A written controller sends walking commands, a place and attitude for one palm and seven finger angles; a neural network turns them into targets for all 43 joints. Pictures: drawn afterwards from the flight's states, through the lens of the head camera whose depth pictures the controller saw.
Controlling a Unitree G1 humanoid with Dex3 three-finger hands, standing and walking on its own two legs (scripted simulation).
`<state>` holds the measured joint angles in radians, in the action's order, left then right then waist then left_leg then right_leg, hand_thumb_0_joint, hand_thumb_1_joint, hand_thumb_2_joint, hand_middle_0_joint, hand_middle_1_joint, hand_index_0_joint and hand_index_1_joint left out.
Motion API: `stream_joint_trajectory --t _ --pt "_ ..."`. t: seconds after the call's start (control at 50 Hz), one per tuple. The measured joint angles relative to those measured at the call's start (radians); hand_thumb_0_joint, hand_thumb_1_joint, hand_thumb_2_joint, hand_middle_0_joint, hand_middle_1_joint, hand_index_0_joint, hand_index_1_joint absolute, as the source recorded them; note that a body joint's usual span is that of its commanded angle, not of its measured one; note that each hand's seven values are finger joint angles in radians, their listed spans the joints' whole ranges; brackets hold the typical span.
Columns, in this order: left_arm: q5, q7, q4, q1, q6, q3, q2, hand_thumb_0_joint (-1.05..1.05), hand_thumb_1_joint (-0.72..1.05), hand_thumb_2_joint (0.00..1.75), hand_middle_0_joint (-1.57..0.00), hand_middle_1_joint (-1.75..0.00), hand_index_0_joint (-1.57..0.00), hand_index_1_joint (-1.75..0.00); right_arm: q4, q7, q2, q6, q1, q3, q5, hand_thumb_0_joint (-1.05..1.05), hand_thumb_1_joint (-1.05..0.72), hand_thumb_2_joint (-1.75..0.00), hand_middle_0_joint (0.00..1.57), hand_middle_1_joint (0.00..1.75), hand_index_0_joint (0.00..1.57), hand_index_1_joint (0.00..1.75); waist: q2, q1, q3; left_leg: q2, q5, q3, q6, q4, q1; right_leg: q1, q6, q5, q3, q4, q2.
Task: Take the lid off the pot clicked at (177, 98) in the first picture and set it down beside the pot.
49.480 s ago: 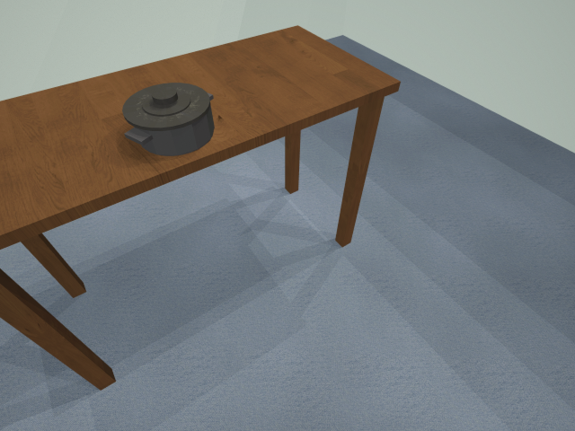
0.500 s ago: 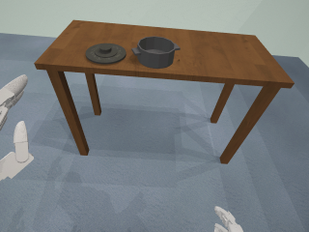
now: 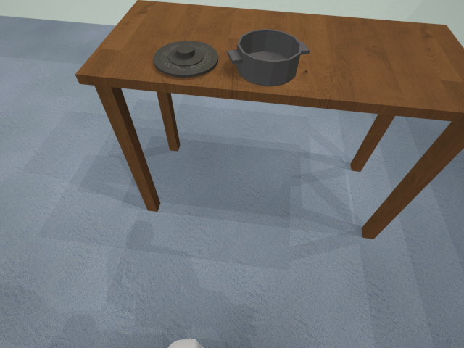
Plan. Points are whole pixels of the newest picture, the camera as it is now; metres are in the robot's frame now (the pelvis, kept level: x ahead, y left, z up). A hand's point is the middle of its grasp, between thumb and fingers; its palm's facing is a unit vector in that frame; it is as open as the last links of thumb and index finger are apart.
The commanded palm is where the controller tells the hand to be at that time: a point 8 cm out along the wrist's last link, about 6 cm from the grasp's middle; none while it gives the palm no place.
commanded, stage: stop stepping back and stand still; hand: left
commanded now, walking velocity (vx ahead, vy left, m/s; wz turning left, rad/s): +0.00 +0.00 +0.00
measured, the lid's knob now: (185, 50) +0.84 +0.16 +0.06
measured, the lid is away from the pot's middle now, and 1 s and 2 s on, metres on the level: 0.23 0.23 0.23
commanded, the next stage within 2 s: let the arm hang, fingers relaxed in 0.58 s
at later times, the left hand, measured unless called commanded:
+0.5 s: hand out of the picture +0.14 +0.16 -0.15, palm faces -0.05 -0.98 -0.21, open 7.3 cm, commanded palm none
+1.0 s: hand out of the picture +0.08 +0.18 -0.15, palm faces -0.05 -0.97 -0.22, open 7.3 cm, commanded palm none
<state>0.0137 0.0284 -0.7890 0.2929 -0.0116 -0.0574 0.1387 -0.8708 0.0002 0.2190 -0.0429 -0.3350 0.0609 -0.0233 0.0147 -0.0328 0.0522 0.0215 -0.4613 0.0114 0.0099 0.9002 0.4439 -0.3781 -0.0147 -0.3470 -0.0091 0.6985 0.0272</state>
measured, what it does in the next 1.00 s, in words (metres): stands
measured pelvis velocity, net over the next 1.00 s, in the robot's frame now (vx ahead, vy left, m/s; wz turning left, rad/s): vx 0.04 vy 0.00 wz -0.08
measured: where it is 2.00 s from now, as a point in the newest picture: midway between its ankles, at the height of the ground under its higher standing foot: outside the picture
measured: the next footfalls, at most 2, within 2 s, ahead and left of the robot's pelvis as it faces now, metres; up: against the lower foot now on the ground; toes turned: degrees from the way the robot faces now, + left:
none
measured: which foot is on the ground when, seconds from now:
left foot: down 0.00-1.00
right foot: down 0.00-1.00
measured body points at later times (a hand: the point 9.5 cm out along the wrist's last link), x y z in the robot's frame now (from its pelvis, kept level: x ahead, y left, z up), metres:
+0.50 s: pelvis +0.05 +0.00 +0.02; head +0.09 -0.01 +0.47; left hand +0.14 +0.22 -0.13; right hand +0.04 -0.23 -0.14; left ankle +0.00 +0.12 -0.72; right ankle +0.00 -0.12 -0.72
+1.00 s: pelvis +0.04 +0.00 +0.02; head +0.08 -0.01 +0.47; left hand +0.09 +0.23 -0.13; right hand +0.02 -0.22 -0.14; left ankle +0.00 +0.12 -0.72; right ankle +0.00 -0.12 -0.72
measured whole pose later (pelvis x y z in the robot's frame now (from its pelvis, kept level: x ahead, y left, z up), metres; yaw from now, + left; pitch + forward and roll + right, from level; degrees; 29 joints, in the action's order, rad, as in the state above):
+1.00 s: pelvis +0.04 +0.00 +0.02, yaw -5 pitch +0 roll +0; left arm 0.00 0.04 -1.07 0.24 0.00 -0.03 0.16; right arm -1.05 -0.03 0.14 -0.02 -0.28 0.05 -0.01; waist 0.01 -0.02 0.07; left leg 0.04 -0.34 -0.07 0.00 0.48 0.13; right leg -0.16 -0.01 -0.31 0.04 0.48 0.03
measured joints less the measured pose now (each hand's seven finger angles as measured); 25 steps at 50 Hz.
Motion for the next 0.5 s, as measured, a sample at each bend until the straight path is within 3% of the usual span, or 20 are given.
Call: stream_joint_trajectory --t 0.04,0.08,0.14,0.18,0.22,0.3,0.5 --pt "-0.003 -0.001 -0.037 0.011 -0.005 -0.005 0.029 -0.07 1.02 0.89 -0.21 -0.3 -0.21 -0.3 -0.001 -0.003 -0.012 0.017 -0.024 -0.006 0.0 0.01 -0.9 -0.9 0.2 0.3 0.19 0.3 0.003 0.004 -0.007 0.006 0.086 0.005 0.006 -0.196 -0.07 -0.011 0.003 0.004 0.002 -0.012 0.009" --pt "-0.013 -0.004 -0.09 0.005 -0.016 -0.008 0.062 -0.06 1.0 0.89 -0.21 -0.3 -0.21 -0.3 -0.018 -0.012 -0.036 0.022 -0.022 -0.013 -0.006 0.0 -0.9 -0.9 0.2 0.3 0.19 0.3 -0.017 0.009 0.005 -0.002 0.085 -0.018 0.003 -0.22 -0.089 -0.031 0.007 -0.084 0.016 0.057 -0.002" --pt "-0.018 -0.01 -0.157 -0.008 -0.026 -0.004 0.087 -0.03 0.97 0.89 -0.2 -0.3 -0.21 -0.3 -0.037 -0.023 -0.065 0.033 -0.024 -0.025 -0.01 0.0 -0.9 -0.9 0.2 0.3 0.19 0.3 -0.016 0.006 0.016 -0.001 0.112 -0.038 0.004 -0.305 -0.149 -0.024 0.011 -0.105 0.01 0.105 -0.01" --pt "-0.02 -0.014 -0.176 -0.025 -0.022 0.003 0.088 -0.02 0.96 0.89 -0.2 -0.3 -0.2 -0.3 -0.051 -0.027 -0.076 0.04 -0.028 -0.032 -0.005 0.0 -0.9 -0.9 0.2 0.3 0.19 0.3 0.003 0.006 0.022 0.003 0.132 -0.036 0.0 -0.353 -0.185 0.028 0.012 -0.042 -0.003 0.009 -0.014" --pt "-0.021 -0.012 -0.178 -0.031 0.0 0.009 0.093 -0.01 0.94 0.89 -0.2 -0.3 -0.2 -0.3 -0.067 -0.027 -0.089 0.039 -0.032 -0.038 0.006 0.0 -0.9 -0.9 0.2 0.3 0.2 0.3 -0.003 0.012 0.016 -0.01 0.128 -0.045 -0.007 -0.362 -0.203 0.092 0.005 0.12 0.016 -0.117 -0.025" --pt "-0.016 0.0 -0.205 -0.06 0.015 0.022 0.065 0.0 0.93 0.89 -0.2 -0.3 -0.2 -0.3 -0.111 -0.022 -0.081 0.026 -0.005 -0.028 0.014 0.01 -0.91 -0.9 0.2 0.3 0.2 0.3 0.024 0.011 0.003 -0.004 0.108 -0.051 -0.015 -0.368 -0.23 0.142 0.006 0.006 0.023 -0.16 -0.02" --pt "-0.011 0.012 -0.214 -0.122 0.015 0.031 0.006 0.0 0.91 0.89 -0.2 -0.3 -0.2 -0.3 -0.137 -0.032 -0.072 0.038 0.057 -0.014 0.01 0.01 -0.92 -0.9 0.2 0.3 0.2 0.3 -0.005 0.006 0.008 -0.002 0.105 -0.071 -0.011 -0.399 -0.287 0.181 0.009 0.001 0.042 -0.168 -0.017"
